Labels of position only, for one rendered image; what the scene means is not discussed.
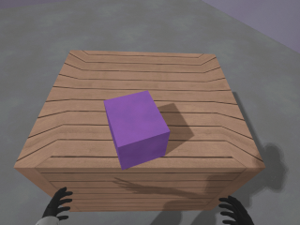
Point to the left robot forearm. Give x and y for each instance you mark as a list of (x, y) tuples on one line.
[(49, 220)]

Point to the carton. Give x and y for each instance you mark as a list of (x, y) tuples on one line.
[(139, 132)]

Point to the left robot hand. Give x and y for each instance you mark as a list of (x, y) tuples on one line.
[(52, 208)]

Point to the pedestal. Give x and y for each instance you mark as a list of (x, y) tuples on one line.
[(210, 152)]

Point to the right robot hand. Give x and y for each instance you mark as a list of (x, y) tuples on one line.
[(240, 214)]

